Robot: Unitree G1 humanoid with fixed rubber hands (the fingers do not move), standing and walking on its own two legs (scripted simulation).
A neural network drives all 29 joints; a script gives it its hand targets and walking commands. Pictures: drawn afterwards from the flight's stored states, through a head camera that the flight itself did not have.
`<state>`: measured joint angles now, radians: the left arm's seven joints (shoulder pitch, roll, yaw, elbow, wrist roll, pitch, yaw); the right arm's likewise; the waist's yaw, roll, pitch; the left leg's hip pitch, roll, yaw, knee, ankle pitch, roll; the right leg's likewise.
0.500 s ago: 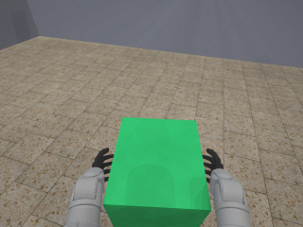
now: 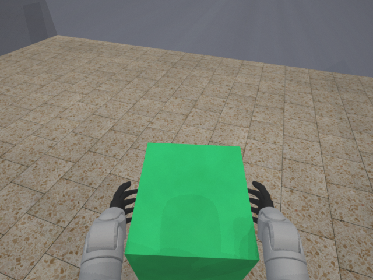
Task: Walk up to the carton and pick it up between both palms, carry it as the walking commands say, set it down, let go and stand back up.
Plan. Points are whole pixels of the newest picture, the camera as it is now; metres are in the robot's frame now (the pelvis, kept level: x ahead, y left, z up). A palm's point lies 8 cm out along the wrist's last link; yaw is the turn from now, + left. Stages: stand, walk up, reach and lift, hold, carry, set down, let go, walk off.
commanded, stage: reach and lift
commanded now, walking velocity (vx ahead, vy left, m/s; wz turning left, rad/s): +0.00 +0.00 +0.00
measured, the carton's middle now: (191, 215) +0.31 +0.01 -0.03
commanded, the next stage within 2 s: hold in 0.26 s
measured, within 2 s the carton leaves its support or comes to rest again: neither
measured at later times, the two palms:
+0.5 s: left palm (116, 222) +0.26 +0.17 +0.03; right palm (266, 222) +0.26 -0.16 +0.03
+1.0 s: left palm (118, 219) +0.26 +0.16 +0.03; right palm (267, 219) +0.27 -0.16 +0.03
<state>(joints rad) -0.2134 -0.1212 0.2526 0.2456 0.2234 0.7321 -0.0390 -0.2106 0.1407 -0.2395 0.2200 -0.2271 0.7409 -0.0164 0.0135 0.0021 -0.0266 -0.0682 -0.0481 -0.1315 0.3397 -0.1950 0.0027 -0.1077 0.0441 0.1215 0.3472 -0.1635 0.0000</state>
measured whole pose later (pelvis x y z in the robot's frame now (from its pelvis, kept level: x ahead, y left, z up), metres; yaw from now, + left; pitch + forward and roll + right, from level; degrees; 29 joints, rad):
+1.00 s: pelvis +0.00 +0.00 +0.00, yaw +0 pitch -4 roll +0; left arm -0.18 -0.14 0.24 0.20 0.22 0.75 -0.03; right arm -0.18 0.14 -0.23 0.19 -0.22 0.75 -0.01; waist 0.02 0.00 -0.02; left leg -0.08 -0.05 -0.12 0.36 -0.20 0.00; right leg -0.12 0.05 0.12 0.36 -0.16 0.00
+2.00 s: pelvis -0.06 -0.07 -0.03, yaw -2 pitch +2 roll +0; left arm -0.13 -0.13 0.18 -0.28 0.09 1.24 0.07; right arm -0.11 0.13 -0.17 -0.28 -0.07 1.21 -0.09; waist -0.01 0.02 -0.12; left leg -0.51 0.12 0.02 0.91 -0.49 -0.05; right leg -0.47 0.03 -0.16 0.65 -0.21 -0.12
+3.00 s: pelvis -0.18 -0.26 -0.03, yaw +1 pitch +4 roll -1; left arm -0.07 -0.13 0.13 -0.40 0.09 1.19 0.07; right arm -0.09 0.13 -0.16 -0.37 -0.04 1.17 -0.08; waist -0.04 -0.05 -0.10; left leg -0.39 0.04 0.14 0.66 -0.35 0.01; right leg -0.48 0.03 -0.18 0.58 -0.17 -0.11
